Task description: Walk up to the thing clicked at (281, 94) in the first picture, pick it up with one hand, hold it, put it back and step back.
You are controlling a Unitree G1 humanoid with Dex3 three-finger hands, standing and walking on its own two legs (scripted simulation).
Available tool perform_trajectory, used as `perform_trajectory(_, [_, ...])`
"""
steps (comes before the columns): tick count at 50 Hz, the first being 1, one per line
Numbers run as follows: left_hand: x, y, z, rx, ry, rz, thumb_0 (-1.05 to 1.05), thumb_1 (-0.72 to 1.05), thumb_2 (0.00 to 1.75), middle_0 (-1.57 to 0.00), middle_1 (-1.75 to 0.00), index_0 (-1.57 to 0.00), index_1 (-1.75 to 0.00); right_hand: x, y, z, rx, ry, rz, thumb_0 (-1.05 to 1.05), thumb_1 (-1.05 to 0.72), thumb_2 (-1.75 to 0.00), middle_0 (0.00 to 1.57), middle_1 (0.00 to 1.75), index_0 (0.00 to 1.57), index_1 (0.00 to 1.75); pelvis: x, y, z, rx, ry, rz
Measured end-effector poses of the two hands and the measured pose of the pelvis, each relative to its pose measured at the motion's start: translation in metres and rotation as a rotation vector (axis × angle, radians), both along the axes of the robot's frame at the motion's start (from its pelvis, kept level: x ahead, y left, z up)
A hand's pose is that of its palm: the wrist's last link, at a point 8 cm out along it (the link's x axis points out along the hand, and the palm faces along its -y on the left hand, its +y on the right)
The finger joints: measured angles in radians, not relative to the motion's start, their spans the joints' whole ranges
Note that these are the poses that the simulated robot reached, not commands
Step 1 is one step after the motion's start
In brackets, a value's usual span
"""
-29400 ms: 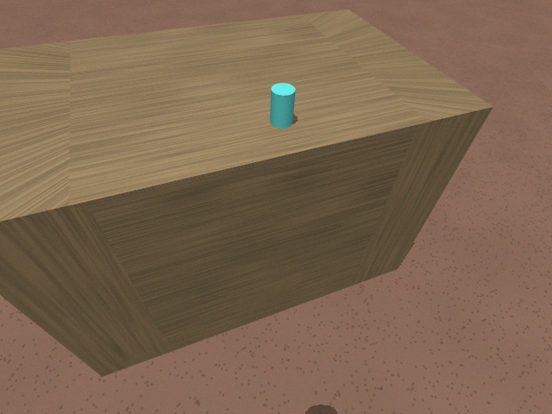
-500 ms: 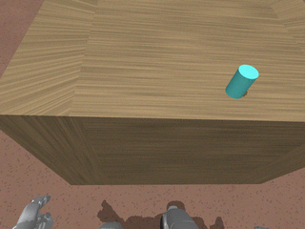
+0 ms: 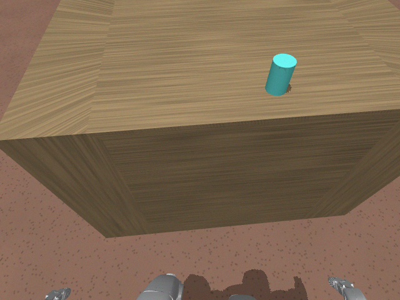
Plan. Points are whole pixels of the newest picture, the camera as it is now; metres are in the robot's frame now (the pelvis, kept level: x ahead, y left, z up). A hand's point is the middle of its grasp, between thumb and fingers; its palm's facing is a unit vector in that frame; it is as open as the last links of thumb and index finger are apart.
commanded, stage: step back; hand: right
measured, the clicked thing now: (279, 75) +0.60 -0.18 +0.08
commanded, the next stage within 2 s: none
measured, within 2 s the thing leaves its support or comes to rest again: neither
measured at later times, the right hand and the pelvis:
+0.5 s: hand out of the picture -0.02 -0.27 -0.13, palm faces -0.09 +0.90 -0.43, open 7.4 cm; pelvis -0.13 -0.01 +0.00, yaw +1 degrees
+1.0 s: hand out of the picture -0.19 -0.30 -0.16, palm faces -0.14 +0.91 -0.39, open 7.4 cm; pelvis -0.29 -0.04 -0.01, yaw +4 degrees
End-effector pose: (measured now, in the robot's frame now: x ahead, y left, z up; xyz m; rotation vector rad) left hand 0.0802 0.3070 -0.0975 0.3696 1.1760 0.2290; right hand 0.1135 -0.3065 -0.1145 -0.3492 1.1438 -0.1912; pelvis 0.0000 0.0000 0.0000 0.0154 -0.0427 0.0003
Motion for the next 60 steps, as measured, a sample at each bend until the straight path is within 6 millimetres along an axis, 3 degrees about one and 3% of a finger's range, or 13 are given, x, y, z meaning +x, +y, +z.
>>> perform_trajectory(6, [-0.013, -0.001, 0.011, 0.015, -0.074, -0.002, 0.00, 0.90, 0.90, -0.20, -0.30, -0.21, -0.30, -0.032, -0.005, 0.003, -0.029, 0.031, 0.041, 0.00, -0.90, -0.89, 0.21, 0.30, 0.20, 0.30, -0.028, 0.001, 0.003, 0.006, 0.020, 0.029])
perform_trajectory(12, [-0.035, 0.012, -0.006, -0.007, -0.127, 0.002, 0.00, 0.90, 0.90, -0.20, -0.30, -0.21, -0.30, -0.069, 0.001, 0.002, -0.068, 0.053, 0.081, 0.00, -0.90, -0.89, 0.20, 0.30, 0.20, 0.30, -0.065, 0.009, -0.009, 0.002, 0.007, 0.075])
perform_trajectory(18, [-0.078, 0.015, -0.013, -0.030, -0.069, 0.037, 0.00, 0.91, 0.90, -0.20, -0.29, -0.21, -0.30, -0.110, 0.009, 0.019, -0.061, 0.051, 0.073, 0.00, -0.90, -0.89, 0.21, 0.30, 0.21, 0.30, -0.095, 0.006, 0.000, -0.020, -0.003, 0.057])
perform_trajectory(23, [-0.119, 0.009, -0.013, -0.031, -0.024, 0.040, 0.00, 0.91, 0.90, -0.20, -0.29, -0.21, -0.30, -0.128, 0.000, 0.027, -0.071, 0.012, 0.069, 0.00, -0.90, -0.89, 0.21, 0.30, 0.21, 0.30, -0.122, -0.003, 0.004, -0.033, 0.006, 0.028])
perform_trajectory(31, [-0.185, -0.019, -0.017, 0.016, 0.034, 0.012, 0.00, 0.91, 0.90, -0.20, -0.29, -0.20, -0.30, -0.155, -0.039, 0.006, -0.050, -0.077, 0.057, 0.00, -0.90, -0.89, 0.21, 0.30, 0.21, 0.30, -0.176, -0.033, -0.013, -0.048, -0.004, -0.014])
perform_trajectory(35, [-0.219, -0.037, -0.005, 0.010, 0.041, 0.016, 0.00, 0.91, 0.90, -0.20, -0.29, -0.21, -0.30, -0.182, -0.049, 0.003, -0.029, -0.049, 0.020, 0.00, -0.90, -0.89, 0.21, 0.30, 0.20, 0.30, -0.197, -0.042, -0.006, -0.007, 0.001, -0.010])
perform_trajectory(42, [-0.243, -0.041, 0.008, 0.041, -0.025, 0.019, 0.00, 0.90, 0.90, -0.20, -0.30, -0.21, -0.30, -0.239, -0.052, -0.002, -0.027, 0.024, 0.048, 0.00, -0.90, -0.89, 0.20, 0.30, 0.20, 0.30, -0.236, -0.046, -0.001, 0.010, 0.017, 0.037])
perform_trajectory(48, [-0.262, -0.029, -0.008, 0.027, -0.109, 0.037, 0.00, 0.90, 0.90, -0.20, -0.30, -0.21, -0.30, -0.286, -0.040, -0.007, -0.042, 0.073, 0.092, 0.00, -0.90, -0.89, 0.20, 0.30, 0.20, 0.30, -0.280, -0.043, -0.013, 0.028, -0.007, 0.078])
perform_trajectory(53, [-0.295, -0.037, -0.009, 0.001, -0.079, 0.055, 0.00, 0.91, 0.90, -0.20, -0.29, -0.21, -0.30, -0.317, -0.039, 0.008, -0.031, 0.043, 0.088, 0.01, -0.90, -0.89, 0.21, 0.30, 0.21, 0.30, -0.310, -0.050, -0.003, -0.011, -0.015, 0.063])
perform_trajectory(60, [-0.360, -0.059, -0.011, -0.003, -0.016, 0.029, 0.00, 0.91, 0.90, -0.20, -0.29, -0.21, -0.30, -0.340, -0.064, 0.014, -0.039, -0.046, 0.087, 0.00, -0.90, -0.89, 0.21, 0.30, 0.21, 0.30, -0.358, -0.069, -0.004, -0.021, 0.000, 0.015])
